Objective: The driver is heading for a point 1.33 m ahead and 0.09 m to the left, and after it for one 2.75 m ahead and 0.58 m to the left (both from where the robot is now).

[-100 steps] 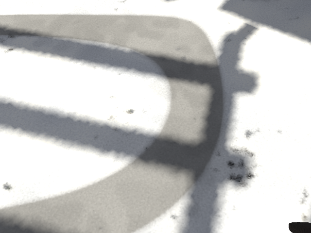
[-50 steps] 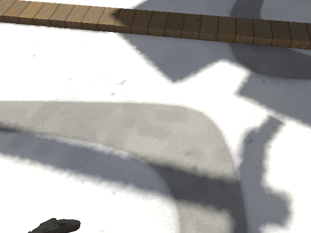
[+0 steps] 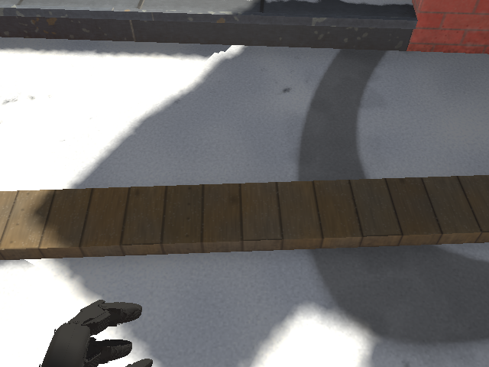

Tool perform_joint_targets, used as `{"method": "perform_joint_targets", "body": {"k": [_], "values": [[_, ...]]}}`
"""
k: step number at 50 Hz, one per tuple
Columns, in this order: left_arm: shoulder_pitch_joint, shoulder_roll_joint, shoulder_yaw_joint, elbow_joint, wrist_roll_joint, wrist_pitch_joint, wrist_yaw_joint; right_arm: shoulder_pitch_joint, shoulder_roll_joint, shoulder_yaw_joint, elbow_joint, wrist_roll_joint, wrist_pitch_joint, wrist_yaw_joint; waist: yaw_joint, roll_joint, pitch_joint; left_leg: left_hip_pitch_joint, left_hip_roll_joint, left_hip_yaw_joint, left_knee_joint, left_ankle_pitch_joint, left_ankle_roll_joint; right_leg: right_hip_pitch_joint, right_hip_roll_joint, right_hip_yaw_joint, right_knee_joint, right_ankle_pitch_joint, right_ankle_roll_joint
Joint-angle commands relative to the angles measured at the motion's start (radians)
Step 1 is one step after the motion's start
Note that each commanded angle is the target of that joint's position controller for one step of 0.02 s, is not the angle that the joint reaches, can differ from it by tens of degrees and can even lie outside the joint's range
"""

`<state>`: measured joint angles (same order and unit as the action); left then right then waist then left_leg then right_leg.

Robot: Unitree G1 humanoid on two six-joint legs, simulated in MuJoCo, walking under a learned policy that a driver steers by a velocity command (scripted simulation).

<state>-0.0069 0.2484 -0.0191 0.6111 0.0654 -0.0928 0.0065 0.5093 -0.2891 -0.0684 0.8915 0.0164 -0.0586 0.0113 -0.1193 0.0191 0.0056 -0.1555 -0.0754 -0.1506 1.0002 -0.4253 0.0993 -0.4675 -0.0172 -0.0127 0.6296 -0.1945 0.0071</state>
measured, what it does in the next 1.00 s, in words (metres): climbs: left foot, then right foot 0.06 m higher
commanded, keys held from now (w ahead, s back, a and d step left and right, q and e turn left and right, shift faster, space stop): w+q+shift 0.32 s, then w+e+shift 0.68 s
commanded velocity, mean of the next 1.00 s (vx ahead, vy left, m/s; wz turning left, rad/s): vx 1.00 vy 0.00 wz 0.04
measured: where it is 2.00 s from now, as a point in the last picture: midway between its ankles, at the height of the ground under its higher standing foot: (154, 110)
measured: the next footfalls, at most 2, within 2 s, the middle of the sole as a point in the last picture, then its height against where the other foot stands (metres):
left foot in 0.36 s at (184, 364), level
right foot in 0.80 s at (169, 215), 0.06 m higher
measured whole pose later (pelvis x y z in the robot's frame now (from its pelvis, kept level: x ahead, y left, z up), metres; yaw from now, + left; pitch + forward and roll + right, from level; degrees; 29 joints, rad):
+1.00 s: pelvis +0.91 +0.16 +0.06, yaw -1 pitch +0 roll -1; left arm 0.42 0.32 0.07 0.86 0.01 -0.02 -0.01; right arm 0.07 -0.23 0.03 0.62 -0.06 -0.07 0.00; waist 0.05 -0.01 0.01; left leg -0.58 0.08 -0.13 1.20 -0.31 -0.01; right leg -0.27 0.23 0.01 0.57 -0.29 -0.20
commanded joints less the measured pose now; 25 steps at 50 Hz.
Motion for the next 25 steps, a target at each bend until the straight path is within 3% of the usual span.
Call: {"method": "perform_joint_targets", "body": {"k": [1, 2, 3, 4, 6, 9, 11, 13, 15, 16, 17, 18, 19, 20, 21, 22, 23, 25], "values": [[0.305, 0.15, 0.082, 0.045, -0.013, 0.009, 0.014, -0.163, -0.097, -0.008, -0.139, -0.027, -0.001, 0.002, 0.208, -0.098, -0.081, -0.658, 0.116, 0.069, 0.334, 0.129, 0.011, 0.613, -0.37, 0.545, -0.363, -0.402, -0.162], [0.3, 0.129, 0.078, 0.061, -0.007, 0.004, 0.011, -0.195, -0.081, -0.008, -0.139, -0.033, 0.009, 0.014, 0.189, -0.078, -0.03, -0.634, 0.137, 0.073, 0.308, 0.139, 0.003, 0.534, -0.329, 0.423, -0.381, -0.24, -0.144], [0.315, 0.117, 0.074, 0.087, -0.014, -0.004, 0.012, -0.207, -0.059, -0.006, -0.15, -0.043, 0.022, 0.026, 0.164, -0.101, 0.005, -0.622, 0.155, 0.073, 0.291, 0.136, -0.004, 0.477, -0.303, 0.326, -0.398, -0.145, -0.133], [0.33, 0.108, 0.073, 0.113, -0.025, -0.014, 0.007, -0.23, -0.037, 0.0, -0.166, -0.047, 0.037, 0.034, 0.147, -0.128, 0.028, -0.626, 0.174, 0.077, 0.273, 0.133, -0.01, 0.445, -0.297, 0.259, -0.412, -0.064, -0.124], [0.354, 0.077, 0.067, 0.152, -0.045, -0.029, -0.005, -0.322, -0.015, 0.009, -0.217, -0.05, 0.056, 0.049, 0.132, -0.121, 0.055, -0.684, 0.194, 0.093, 0.254, 0.159, -0.01, 0.446, -0.287, 0.133, -0.437, 0.129, -0.107], [0.303, 0.091, 0.071, 0.17, -0.046, -0.043, -0.006, -0.429, -0.019, 0.024, -0.291, -0.049, 0.055, 0.075, 0.09, -0.12, 0.083, -0.647, 0.189, 0.139, 0.093, 0.328, -0.004, 0.387, -0.227, -0.079, -0.49, 0.305, -0.075], [0.289, 0.122, 0.078, 0.18, -0.045, -0.045, -0.003, -0.496, -0.032, 0.034, -0.313, -0.044, 0.053, 0.094, 0.085, -0.071, 0.113, -0.511, 0.157, 0.227, -0.111, 0.44, 0.017, 0.331, -0.181, -0.202, -0.543, 0.374, -0.053], [0.341, 0.168, 0.085, 0.195, -0.046, -0.043, 0.002, -0.522, -0.042, 0.037, -0.315, -0.044, 0.05, 0.097, 0.086, -0.056, 0.107, -0.369, 0.083, 0.318, -0.22, 0.471, 0.051, 0.363, -0.176, -0.257, -0.491, 0.744, -0.042], [0.361, 0.243, 0.103, 0.187, -0.043, -0.022, 0.014, -0.413, -0.088, 0.023, -0.28, -0.043, 0.046, 0.083, 0.015, -0.104, 0.017, -0.229, 0.008, 0.35, -0.237, 0.393, 0.082, 0.46, -0.205, -0.259, -0.285, 1.141, -0.035], [0.336, 0.277, 0.112, 0.175, -0.038, -0.004, 0.018, -0.272, -0.125, 0.007, -0.243, -0.044, 0.045, 0.073, -0.065, -0.119, -0.061, -0.08, -0.018, 0.334, -0.234, 0.34, 0.105, 0.456, -0.228, -0.248, -0.085, 1.233, -0.041], [0.312, 0.278, 0.108, 0.162, -0.034, 0.007, 0.022, -0.059, -0.157, -0.013, -0.172, -0.057, 0.044, 0.057, -0.151, -0.113, -0.151, 0.18, -0.022, 0.257, -0.288, 0.315, 0.142, 0.352, -0.24, -0.218, 0.167, 1.168, -0.057], [0.336, 0.244, 0.103, 0.179, -0.021, 0.014, 0.014, 0.019, -0.199, -0.039, -0.12, -0.058, 0.048, 0.03, -0.153, -0.015, -0.165, 0.382, 0.017, 0.146, -0.36, 0.251, 0.165, 0.164, -0.136, -0.218, 0.528, 0.551, -0.047], [0.445, 0.088, 0.061, 0.136, -0.011, 0.009, 0.003, -0.076, -0.299, -0.054, -0.146, -0.064, 0.054, 0.013, 0.022, 0.254, -0.184, 0.517, 0.244, -0.169, -0.311, 0.423, 0.177, -0.13, -0.013, -0.167, 0.949, -0.37, -0.027], [0.46, 0.144, 0.059, 0.069, -0.054, -0.003, 0.005, -0.085, -0.323, -0.061, -0.204, -0.058, 0.062, 0.002, 0.004, 0.205, -0.428, 0.658, 0.412, -0.55, -0.574, 0.128, 0.287, -0.296, 0.009, 0.045, 1.058, -0.297, -0.038], [0.337, 0.197, 0.066, 0.074, -0.061, -0.008, 0.008, -0.114, -0.272, -0.056, -0.2, -0.059, 0.057, -0.011, -0.014, 0.039, -0.267, 0.502, 0.393, -0.539, -0.711, -0.027, 0.245, -0.357, -0.029, 0.047, 1.021, -0.178, -0.041], [0.326, 0.183, 0.061, 0.086, -0.064, -0.005, 0.003, -0.171, -0.221, -0.039, -0.182, -0.06, 0.043, -0.02, 0.046, -0.026, -0.09, 0.292, 0.378, -0.422, -0.746, -0.004, 0.207, -0.335, -0.072, 0.043, 0.932, -0.114, -0.045], [0.326, 0.156, 0.052, 0.105, -0.053, 0.007, -0.004, -0.198, -0.185, -0.027, -0.168, -0.064, 0.021, -0.018, 0.087, -0.086, -0.031, 0.133, 0.356, -0.332, -0.756, 0.07, 0.186, -0.263, -0.095, 0.075, 0.874, -0.105, -0.048], [0.393, 0.119, 0.049, 0.154, -0.043, 0.056, -0.023, -0.217, -0.125, -0.004, -0.148, -0.055, -0.026, -0.015, 0.158, -0.098, 0.03, -0.084, 0.313, -0.159, -0.822, 0.172, 0.128, -0.11, -0.133, 0.116, 0.754, -0.082, -0.038]]}}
